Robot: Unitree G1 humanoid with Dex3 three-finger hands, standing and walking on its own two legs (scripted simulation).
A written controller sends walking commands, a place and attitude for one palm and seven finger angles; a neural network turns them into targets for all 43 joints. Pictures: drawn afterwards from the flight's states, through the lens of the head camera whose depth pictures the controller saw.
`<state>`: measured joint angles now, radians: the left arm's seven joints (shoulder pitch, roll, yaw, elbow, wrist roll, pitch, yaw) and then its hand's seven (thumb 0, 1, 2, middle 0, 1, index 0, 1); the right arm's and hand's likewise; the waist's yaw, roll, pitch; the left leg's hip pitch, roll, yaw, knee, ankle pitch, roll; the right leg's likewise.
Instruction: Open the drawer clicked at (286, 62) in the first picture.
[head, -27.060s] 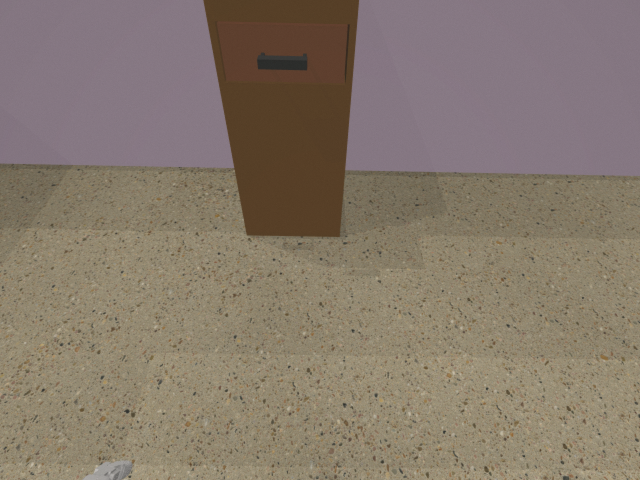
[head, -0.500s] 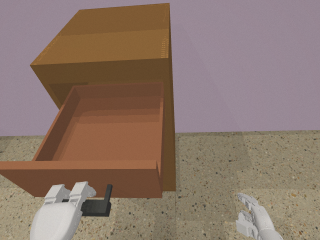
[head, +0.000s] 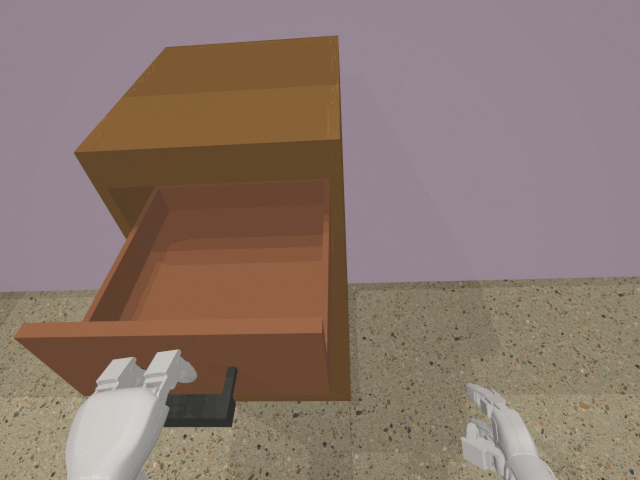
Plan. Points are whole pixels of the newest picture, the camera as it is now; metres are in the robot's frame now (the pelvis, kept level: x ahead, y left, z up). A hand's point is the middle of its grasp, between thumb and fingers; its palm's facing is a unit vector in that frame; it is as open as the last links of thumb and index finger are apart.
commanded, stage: lift the hand off the handle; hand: left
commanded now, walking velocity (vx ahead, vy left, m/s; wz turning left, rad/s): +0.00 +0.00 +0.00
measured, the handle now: (179, 392) +0.21 +0.20 +0.03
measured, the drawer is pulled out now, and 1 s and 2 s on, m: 0.27 0.27 0.27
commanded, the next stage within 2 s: draw the hand back to the body in 0.98 s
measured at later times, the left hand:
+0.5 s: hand (107, 400) +0.17 +0.23 +0.12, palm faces +0.15 -0.18 -0.97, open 13.8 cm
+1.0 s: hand (96, 357) +0.18 +0.22 +0.18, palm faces +0.23 -0.32 -0.92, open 13.9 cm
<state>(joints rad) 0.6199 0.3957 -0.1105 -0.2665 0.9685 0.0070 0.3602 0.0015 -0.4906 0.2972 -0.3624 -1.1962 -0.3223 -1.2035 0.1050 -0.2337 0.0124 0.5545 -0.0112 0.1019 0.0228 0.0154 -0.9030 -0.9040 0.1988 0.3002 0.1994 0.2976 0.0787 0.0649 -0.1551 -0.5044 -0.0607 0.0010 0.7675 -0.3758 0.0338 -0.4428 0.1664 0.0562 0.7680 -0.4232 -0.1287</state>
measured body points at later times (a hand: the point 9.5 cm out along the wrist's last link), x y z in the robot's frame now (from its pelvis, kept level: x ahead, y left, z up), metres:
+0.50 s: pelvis +0.01 +0.04 +0.01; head -0.02 -0.01 +0.46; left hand +0.15 +0.24 +0.17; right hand +0.24 -0.14 -0.06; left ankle +0.01 +0.10 -0.71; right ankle -0.03 -0.04 -0.71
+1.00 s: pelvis -0.02 +0.06 +0.02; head -0.05 +0.01 +0.46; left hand +0.16 +0.23 +0.23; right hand +0.22 -0.11 -0.05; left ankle +0.01 +0.10 -0.71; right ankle -0.03 -0.04 -0.71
